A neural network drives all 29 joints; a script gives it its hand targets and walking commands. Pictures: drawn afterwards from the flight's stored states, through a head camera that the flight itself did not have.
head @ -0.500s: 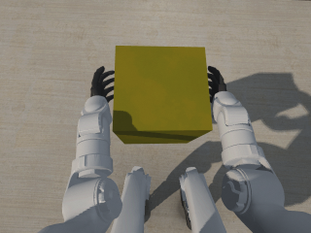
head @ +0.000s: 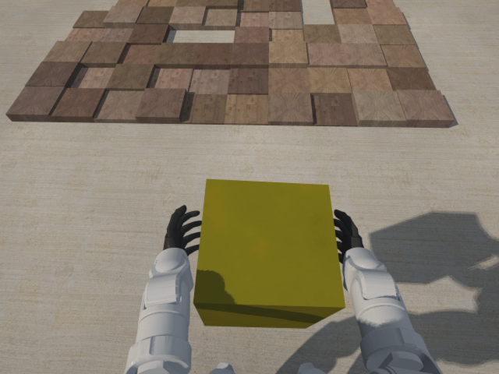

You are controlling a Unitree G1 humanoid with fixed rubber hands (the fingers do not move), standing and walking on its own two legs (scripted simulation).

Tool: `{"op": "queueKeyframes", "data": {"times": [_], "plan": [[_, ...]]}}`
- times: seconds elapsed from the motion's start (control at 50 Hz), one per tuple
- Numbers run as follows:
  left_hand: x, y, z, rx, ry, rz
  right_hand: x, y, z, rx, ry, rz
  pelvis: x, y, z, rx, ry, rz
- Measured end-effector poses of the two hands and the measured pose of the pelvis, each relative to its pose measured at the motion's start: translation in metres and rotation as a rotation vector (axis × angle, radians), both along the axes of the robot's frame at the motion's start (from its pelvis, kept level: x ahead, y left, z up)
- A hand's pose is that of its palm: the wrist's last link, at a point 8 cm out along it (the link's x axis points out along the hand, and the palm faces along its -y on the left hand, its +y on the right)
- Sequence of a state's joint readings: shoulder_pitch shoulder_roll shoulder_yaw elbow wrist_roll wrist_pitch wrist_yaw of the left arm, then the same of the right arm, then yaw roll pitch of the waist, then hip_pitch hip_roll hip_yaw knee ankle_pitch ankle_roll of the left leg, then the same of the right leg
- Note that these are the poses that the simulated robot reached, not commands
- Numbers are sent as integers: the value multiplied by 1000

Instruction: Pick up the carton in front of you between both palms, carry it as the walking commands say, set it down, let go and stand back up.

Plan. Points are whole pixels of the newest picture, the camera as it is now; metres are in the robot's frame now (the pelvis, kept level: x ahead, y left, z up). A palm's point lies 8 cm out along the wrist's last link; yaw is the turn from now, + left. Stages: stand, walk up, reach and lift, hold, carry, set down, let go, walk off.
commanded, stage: reach and lift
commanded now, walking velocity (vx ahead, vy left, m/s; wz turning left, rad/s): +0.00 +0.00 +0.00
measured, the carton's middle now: (261, 261) +0.33 +0.01 -0.09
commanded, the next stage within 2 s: hold in 1.40 s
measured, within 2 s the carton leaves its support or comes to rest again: neither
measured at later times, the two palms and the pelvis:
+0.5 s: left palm (161, 244) +0.30 +0.14 +0.08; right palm (383, 253) +0.28 -0.16 +0.07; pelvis +0.01 +0.00 +0.05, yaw +0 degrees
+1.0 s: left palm (156, 236) +0.30 +0.15 +0.10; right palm (383, 241) +0.29 -0.15 +0.08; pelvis +0.01 +0.00 +0.06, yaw +0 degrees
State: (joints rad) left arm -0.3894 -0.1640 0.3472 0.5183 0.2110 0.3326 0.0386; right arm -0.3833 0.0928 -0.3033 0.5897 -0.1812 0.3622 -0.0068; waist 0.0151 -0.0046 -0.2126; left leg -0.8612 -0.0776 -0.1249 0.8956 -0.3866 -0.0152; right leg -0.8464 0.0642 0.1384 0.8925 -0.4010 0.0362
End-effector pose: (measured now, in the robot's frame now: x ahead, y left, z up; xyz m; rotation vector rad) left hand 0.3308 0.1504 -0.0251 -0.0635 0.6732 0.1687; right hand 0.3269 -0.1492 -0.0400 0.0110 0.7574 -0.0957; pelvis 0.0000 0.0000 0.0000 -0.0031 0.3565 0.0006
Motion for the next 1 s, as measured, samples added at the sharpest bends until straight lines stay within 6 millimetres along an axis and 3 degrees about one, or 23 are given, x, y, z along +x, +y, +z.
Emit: {"op": "queueKeyframes", "data": {"times": [0.2, 0.38, 0.7, 1.0], "plan": [[-14, -1, 58, 8, -33, -18, -18, -1, 57, 1, -34, -14, 15, -2, 38, 2, -170, 1], [-29, -5, 98, 35, -55, -62, -37, -5, 99, -21, -55, -18, 17, -4, 54, 1, -331, 2], [-37, -5, 110, 38, -30, -62, -46, -6, 109, -13, -30, -14, -4, -4, 54, 4, -417, 1], [-29, -2, 122, 36, -50, -60, -34, -4, 124, -35, -51, 0, 7, -4, 57, 3, -428, 4]]}}
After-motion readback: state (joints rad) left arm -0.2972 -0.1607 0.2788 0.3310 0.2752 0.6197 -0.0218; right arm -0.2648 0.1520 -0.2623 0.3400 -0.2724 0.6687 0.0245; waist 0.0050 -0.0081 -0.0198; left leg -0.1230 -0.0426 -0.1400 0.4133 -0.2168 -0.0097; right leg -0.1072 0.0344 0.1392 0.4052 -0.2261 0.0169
